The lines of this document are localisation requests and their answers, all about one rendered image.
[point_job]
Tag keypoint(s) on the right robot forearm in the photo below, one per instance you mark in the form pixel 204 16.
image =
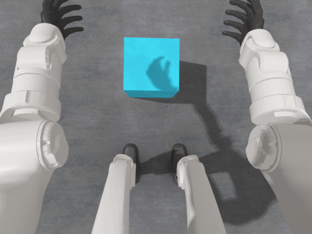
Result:
pixel 270 82

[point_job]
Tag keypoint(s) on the right robot upper arm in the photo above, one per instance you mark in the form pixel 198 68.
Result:
pixel 283 153

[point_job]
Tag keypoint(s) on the left robot upper arm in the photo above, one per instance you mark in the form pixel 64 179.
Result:
pixel 30 151

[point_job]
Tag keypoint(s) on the robot right hand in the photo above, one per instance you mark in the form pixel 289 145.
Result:
pixel 252 19

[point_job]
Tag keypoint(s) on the robot right thigh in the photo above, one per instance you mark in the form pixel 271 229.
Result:
pixel 203 216

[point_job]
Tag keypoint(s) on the robot left thigh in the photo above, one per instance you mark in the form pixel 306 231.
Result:
pixel 113 212

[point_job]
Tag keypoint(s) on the left robot forearm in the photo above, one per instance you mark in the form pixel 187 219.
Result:
pixel 37 77

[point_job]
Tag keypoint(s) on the robot thigh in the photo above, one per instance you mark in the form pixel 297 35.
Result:
pixel 113 212
pixel 203 216

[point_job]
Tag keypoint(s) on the carton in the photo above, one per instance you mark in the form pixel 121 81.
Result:
pixel 151 67

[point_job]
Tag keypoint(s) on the robot left hand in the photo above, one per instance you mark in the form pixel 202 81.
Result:
pixel 52 13

